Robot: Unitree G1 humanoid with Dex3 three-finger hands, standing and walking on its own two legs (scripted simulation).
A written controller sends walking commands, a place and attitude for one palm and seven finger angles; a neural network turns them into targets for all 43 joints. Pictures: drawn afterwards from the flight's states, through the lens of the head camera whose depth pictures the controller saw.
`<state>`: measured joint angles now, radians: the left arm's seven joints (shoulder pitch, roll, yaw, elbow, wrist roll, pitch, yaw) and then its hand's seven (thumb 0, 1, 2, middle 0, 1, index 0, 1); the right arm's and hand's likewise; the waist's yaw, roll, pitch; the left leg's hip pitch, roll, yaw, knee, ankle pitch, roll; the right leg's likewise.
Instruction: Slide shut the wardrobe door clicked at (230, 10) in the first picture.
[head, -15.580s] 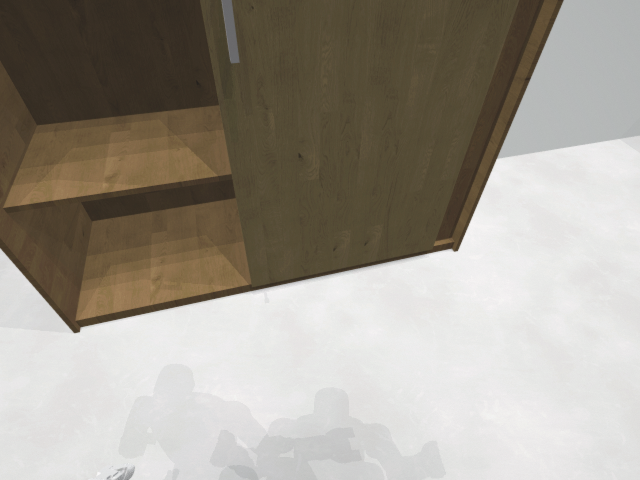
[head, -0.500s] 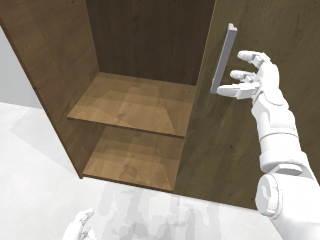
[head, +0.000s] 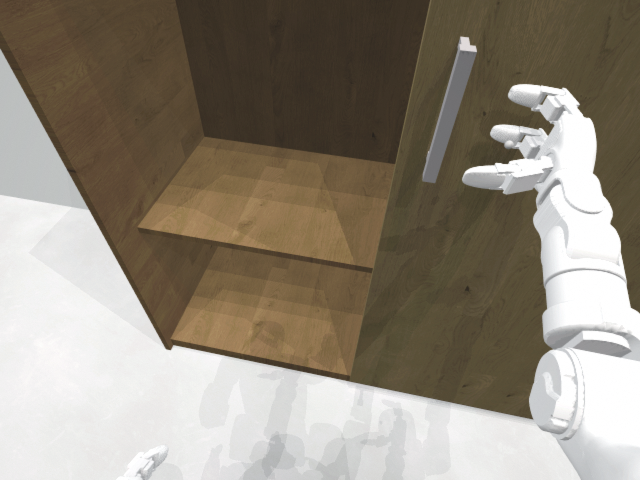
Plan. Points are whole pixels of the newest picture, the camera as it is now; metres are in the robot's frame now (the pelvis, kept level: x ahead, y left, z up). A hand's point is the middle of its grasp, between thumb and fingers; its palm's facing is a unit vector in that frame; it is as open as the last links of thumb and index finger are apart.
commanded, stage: move the hooked fingers beside the handle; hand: right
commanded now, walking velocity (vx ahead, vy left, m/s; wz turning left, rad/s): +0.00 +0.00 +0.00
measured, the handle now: (445, 115) +0.53 -0.10 +0.22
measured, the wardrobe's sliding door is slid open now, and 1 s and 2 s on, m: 0.62 0.62 0.62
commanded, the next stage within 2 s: feel for the door with the fingertips in 0.82 s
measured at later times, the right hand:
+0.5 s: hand (516, 153) +0.45 -0.18 +0.22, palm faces +0.13 +0.99 +0.03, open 14.0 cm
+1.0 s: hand (510, 157) +0.45 -0.17 +0.21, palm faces +0.13 +0.99 +0.03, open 14.0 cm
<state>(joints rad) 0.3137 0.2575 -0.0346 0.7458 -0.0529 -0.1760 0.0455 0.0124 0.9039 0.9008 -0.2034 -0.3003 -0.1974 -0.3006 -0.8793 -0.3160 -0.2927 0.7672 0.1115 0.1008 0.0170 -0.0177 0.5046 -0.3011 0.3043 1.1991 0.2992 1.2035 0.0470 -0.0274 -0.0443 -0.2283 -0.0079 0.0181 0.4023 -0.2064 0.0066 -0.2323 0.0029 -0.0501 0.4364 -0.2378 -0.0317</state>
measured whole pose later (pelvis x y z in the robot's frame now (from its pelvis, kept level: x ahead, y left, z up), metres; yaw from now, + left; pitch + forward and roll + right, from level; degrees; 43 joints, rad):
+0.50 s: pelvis +0.01 +0.01 +0.00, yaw -1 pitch +2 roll +1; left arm 0.27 0.26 -0.04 0.72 -0.06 -0.13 0.05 0.01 0.90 0.90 -0.20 -0.30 -0.20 -0.30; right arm -0.82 -0.32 -0.28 0.68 0.15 0.21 0.06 -0.02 0.50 -0.30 0.30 1.20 0.30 1.20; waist 0.01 -0.04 -0.06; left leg -0.20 -0.02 0.04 0.40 -0.23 0.02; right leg -0.21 0.00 -0.03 0.44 -0.26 -0.02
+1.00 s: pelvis +0.01 +0.01 +0.00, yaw -1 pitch +2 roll +1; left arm 0.31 0.26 -0.03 0.72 -0.06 -0.13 0.05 0.01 0.90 0.90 -0.20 -0.30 -0.20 -0.30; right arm -0.80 -0.32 -0.29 0.68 0.15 0.16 0.06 -0.02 0.50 -0.30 0.30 1.20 0.30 1.20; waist 0.03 -0.04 -0.05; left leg -0.21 -0.02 0.03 0.40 -0.23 0.02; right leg -0.22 -0.01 -0.03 0.44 -0.26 -0.02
